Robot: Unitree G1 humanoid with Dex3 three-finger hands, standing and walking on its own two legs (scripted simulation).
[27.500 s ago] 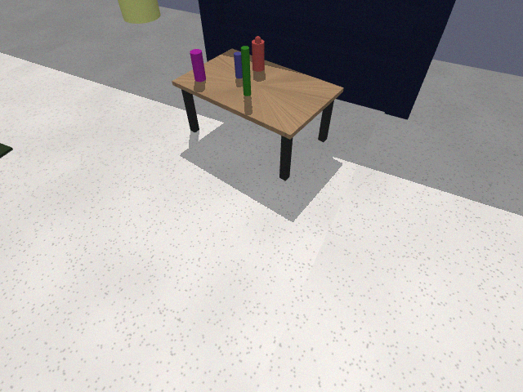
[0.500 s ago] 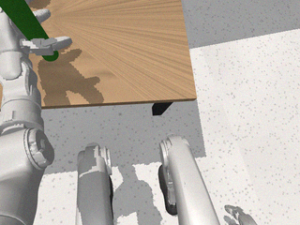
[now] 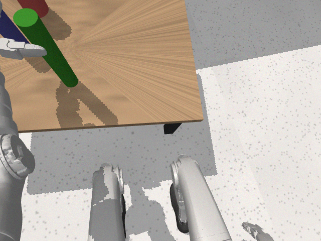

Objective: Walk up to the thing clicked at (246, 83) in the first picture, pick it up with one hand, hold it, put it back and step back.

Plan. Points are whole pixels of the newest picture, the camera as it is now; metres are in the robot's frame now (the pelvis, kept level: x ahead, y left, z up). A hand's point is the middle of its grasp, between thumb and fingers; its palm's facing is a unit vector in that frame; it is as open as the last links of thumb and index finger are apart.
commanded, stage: rise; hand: left
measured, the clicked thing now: (54, 57) +0.55 +0.22 -0.03
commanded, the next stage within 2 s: home in 0.06 s
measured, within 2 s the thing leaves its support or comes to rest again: neither
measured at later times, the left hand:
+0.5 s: hand out of the picture +0.48 +0.31 +0.13, palm faces +0.26 -0.89 -0.38, open 17.3 cm
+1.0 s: hand out of the picture +0.27 +0.22 +0.16, palm faces +0.20 -0.94 -0.28, open 17.2 cm
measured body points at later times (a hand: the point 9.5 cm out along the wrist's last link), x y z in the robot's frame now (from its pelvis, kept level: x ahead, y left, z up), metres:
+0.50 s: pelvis +0.04 +0.01 +0.17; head +0.17 +0.04 +0.59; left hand +0.46 +0.36 +0.16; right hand +0.05 -0.25 +0.05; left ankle +0.07 +0.13 -0.47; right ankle +0.07 -0.14 -0.47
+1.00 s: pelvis +0.07 +0.01 +0.23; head +0.10 +0.01 +0.68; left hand +0.26 +0.26 +0.18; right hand +0.25 -0.22 +0.14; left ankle +0.07 +0.13 -0.47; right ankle +0.07 -0.14 -0.47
